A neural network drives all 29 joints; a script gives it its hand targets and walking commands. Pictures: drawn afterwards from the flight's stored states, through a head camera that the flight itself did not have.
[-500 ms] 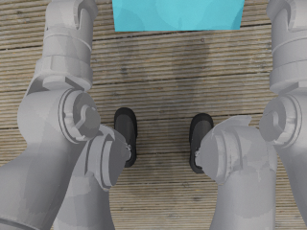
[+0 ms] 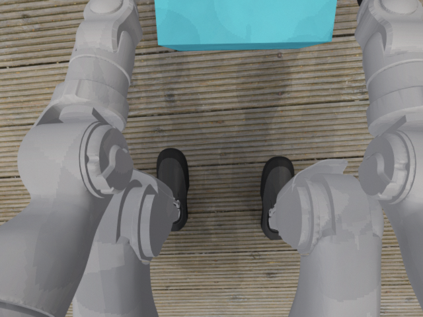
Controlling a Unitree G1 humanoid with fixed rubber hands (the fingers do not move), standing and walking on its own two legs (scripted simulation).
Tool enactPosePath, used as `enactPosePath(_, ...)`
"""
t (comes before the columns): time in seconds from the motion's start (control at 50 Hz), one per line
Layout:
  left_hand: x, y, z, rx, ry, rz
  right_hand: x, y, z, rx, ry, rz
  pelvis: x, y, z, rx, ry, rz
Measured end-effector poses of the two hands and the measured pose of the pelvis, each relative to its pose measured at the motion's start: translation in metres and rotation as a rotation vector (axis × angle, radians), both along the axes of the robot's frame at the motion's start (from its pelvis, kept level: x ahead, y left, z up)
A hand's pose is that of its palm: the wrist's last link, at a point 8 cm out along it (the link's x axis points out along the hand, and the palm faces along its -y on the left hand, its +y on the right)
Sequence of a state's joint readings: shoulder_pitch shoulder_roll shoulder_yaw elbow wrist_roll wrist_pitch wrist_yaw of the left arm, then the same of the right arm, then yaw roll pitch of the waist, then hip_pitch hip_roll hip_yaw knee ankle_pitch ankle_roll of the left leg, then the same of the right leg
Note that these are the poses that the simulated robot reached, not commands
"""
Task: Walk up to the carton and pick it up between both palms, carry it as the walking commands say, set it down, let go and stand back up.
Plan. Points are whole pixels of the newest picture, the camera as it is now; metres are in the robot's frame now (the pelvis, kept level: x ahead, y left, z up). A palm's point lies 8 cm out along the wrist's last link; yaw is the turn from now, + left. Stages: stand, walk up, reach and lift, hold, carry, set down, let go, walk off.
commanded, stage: set down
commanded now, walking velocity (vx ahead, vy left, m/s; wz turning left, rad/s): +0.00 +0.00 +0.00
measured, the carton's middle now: out of the picture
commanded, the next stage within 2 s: let go in 1.78 s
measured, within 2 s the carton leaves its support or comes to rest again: neither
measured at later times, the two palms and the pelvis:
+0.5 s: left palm out of the picture +0.56 +0.14 -0.18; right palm out of the picture +0.54 -0.24 -0.18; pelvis -0.01 +0.00 -0.01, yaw +0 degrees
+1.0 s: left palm out of the picture +0.56 +0.16 -0.04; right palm out of the picture +0.54 -0.25 -0.04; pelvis -0.02 +0.00 +0.07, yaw -2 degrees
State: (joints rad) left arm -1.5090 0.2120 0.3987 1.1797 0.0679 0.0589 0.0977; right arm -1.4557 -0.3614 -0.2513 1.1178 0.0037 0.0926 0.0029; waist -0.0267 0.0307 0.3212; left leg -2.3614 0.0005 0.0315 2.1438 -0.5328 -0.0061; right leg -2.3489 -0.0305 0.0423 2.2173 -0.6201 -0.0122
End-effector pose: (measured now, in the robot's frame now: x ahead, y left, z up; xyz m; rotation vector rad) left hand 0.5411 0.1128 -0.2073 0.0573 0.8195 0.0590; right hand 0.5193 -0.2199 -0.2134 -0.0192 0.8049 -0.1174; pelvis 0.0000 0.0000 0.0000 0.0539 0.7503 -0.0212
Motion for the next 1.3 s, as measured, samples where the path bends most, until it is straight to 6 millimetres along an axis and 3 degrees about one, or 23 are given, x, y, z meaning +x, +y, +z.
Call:
enactPosePath(0.22, -0.002, 0.016, 0.004, 0.041, -0.027, 0.039, 0.002, -0.002, 0.006, 0.008, -0.044, -0.057, -0.002, -0.001, -0.010, 0.001, -0.038, -0.001)
enactPosePath(0.38, 0.000, 0.024, 0.008, 0.047, -0.043, 0.056, 0.004, -0.014, 0.011, -0.004, -0.057, -0.087, -0.003, 0.000, -0.011, 0.000, -0.045, -0.002)
enactPosePath(0.52, 0.020, 0.027, 0.035, 0.045, -0.155, 0.063, 0.019, -0.019, 0.036, -0.009, -0.166, -0.099, -0.006, 0.000, -0.010, -0.002, -0.074, -0.003)
enactPosePath(0.62, 0.024, 0.036, 0.059, 0.064, -0.191, 0.069, 0.020, -0.019, 0.055, -0.010, -0.196, -0.093, -0.011, 0.001, -0.003, -0.007, -0.138, -0.006)
enactPosePath(0.76, 0.018, 0.044, 0.099, 0.087, -0.207, 0.071, 0.013, -0.019, 0.087, -0.016, -0.185, -0.082, -0.021, 0.002, 0.021, -0.013, -0.227, -0.010)
enactPosePath(0.92, 0.014, 0.044, 0.143, 0.056, -0.199, 0.083, 0.020, -0.025, 0.149, -0.059, -0.196, -0.066, -0.023, 0.000, 0.053, -0.011, -0.251, -0.015)
enactPosePath(1.14, 0.020, 0.033, 0.207, 0.048, -0.217, 0.053, 0.022, -0.030, 0.211, -0.041, -0.199, -0.054, -0.022, 0.001, 0.105, -0.017, -0.250, -0.033)
enactPosePath(1.3, 0.013, 0.031, 0.246, 0.061, -0.202, 0.042, 0.022, -0.036, 0.255, -0.036, -0.202, -0.046, -0.024, -0.002, 0.144, -0.013, -0.248, -0.046)
